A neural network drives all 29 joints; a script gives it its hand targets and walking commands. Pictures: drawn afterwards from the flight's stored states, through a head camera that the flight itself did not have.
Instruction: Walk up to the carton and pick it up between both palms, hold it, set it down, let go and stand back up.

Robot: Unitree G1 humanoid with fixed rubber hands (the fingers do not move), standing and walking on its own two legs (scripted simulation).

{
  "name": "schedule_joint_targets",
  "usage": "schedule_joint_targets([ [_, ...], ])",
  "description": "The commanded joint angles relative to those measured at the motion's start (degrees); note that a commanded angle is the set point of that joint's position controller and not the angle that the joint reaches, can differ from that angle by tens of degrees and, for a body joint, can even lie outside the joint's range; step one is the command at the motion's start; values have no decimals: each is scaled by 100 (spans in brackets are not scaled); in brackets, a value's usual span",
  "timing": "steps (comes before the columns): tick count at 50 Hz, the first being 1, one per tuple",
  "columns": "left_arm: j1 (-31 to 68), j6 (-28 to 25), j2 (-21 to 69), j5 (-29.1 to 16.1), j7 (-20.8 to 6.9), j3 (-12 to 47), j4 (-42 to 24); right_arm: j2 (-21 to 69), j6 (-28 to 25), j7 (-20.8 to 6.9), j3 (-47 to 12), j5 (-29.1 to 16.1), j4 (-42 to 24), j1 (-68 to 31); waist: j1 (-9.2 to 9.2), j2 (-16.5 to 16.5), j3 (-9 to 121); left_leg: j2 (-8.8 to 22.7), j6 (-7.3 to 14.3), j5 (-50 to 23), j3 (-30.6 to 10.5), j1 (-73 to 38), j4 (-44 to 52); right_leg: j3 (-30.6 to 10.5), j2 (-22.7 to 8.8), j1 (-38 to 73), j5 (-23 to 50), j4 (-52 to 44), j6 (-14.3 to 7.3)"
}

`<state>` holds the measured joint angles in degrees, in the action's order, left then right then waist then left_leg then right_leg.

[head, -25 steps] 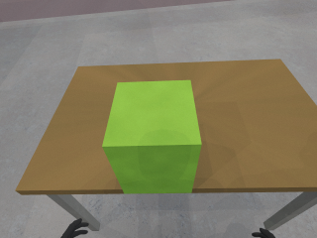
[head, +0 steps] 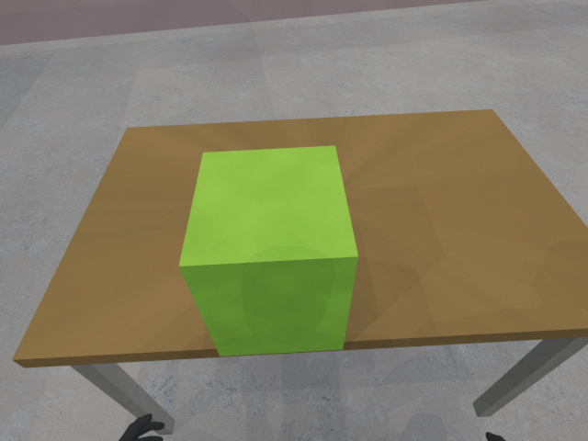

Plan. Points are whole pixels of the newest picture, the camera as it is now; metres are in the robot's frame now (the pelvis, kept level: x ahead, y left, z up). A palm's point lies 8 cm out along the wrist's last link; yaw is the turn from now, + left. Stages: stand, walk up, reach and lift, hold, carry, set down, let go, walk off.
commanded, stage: walk up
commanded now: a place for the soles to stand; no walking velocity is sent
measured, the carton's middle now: (275, 254) +0.39 +0.06 +0.03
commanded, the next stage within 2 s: reach and lift in 0.42 s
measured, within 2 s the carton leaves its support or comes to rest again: neither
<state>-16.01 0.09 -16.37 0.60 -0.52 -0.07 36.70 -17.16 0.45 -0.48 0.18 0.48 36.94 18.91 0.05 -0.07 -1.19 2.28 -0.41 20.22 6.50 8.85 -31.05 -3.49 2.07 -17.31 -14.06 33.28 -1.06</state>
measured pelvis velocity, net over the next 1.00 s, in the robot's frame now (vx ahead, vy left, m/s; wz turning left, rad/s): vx -0.01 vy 0.00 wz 0.05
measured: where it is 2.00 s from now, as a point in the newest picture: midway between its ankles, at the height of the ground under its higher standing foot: outside the picture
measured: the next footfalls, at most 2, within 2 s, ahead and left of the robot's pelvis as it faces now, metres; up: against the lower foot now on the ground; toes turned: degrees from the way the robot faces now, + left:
none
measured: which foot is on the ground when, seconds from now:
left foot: down 0.00-1.00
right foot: down 0.00-1.00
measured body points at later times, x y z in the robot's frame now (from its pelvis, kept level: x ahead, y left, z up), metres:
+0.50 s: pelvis +0.00 +0.01 +0.00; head +0.01 +0.00 +0.45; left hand +0.13 +0.27 -0.11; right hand +0.07 -0.27 -0.12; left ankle -0.04 +0.12 -0.73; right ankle +0.04 -0.11 -0.73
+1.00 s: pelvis -0.01 +0.00 +0.01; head -0.02 +0.02 +0.46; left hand +0.17 +0.25 -0.06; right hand +0.16 -0.23 -0.06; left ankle -0.04 +0.12 -0.73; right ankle +0.04 -0.11 -0.73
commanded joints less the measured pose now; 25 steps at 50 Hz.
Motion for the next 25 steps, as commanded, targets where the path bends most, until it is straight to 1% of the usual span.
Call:
schedule_joint_targets([
  [1,21,-105,-696,-4,26,-241,-405,-710,-98,20,212,0,-365,98,6,-73,-162,452,326,-87,-545,374,738,-726,-444,-21,481,-590,-175],
  [4,-23,-102,-672,3,30,-254,-401,-729,-93,23,227,7,-349,117,-3,-80,-162,469,339,92,-519,402,756,-750,-388,-40,257,-606,-164],
  [5,-38,-108,-689,10,36,-247,-411,-721,-98,37,213,62,-333,159,0,-144,-225,497,317,48,-509,411,710,-819,-420,-98,344,-634,-186],
  [8,-49,-112,-714,18,45,-258,-415,-704,-102,46,201,69,-304,258,-34,-180,-147,475,299,33,-468,327,676,-926,-445,-127,368,-652,-214],
  [17,-170,-108,-673,29,59,-246,-423,-751,-82,53,190,48,-266,269,-13,-2,-9,605,351,-176,-371,297,659,-876,-335,5,844,-349,-193],
  [21,-190,-100,-685,23,67,-249,-435,-772,-51,57,190,45,-261,292,-22,26,-89,629,359,-243,-307,308,614,-902,-313,-49,1001,-280,-199],
  [22,2426,908,-785,-119,218,-229,-472,-420,-953,-217,809,492,477,-2487,226,544,-386,257,90,502,-240,2273,173,461,-207,-56,-679,354,-484],
  [23,1880,1306,-424,50,386,-160,-490,-828,-1117,-422,877,487,534,-1763,-5,722,-744,439,281,1213,-236,2697,574,557,9,443,-520,672,-441],
  [24,1875,1424,-361,174,435,-285,-613,-936,-1101,-506,841,460,518,-1652,32,757,-739,537,346,1370,-239,3289,762,590,45,1054,-345,848,-386],
  [25,1773,1526,-403,173,405,-214,-559,-878,-1176,-520,949,476,686,-1545,2,362,-633,452,181,725,-115,2887,407,517,-124,706,-194,735,-472],
])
